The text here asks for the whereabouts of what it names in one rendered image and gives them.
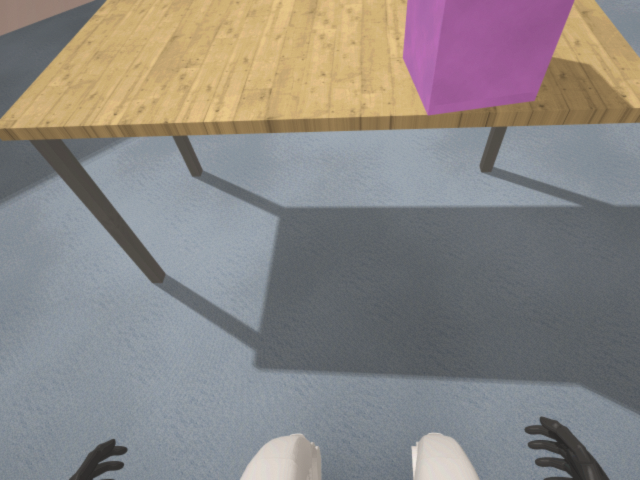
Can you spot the robot left hand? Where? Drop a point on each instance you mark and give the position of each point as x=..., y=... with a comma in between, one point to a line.
x=90, y=467

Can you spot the table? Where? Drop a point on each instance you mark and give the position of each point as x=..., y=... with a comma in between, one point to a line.
x=141, y=68

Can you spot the carton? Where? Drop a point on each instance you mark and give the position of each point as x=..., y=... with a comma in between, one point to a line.
x=471, y=54

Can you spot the robot thigh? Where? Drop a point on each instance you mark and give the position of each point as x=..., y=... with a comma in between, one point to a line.
x=285, y=458
x=439, y=457

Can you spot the right robot thigh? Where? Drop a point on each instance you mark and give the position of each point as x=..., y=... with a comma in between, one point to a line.
x=439, y=457

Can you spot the left robot thigh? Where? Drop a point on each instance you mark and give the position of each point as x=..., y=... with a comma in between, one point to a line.
x=285, y=458

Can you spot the robot right hand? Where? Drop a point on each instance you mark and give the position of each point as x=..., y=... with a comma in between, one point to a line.
x=577, y=462

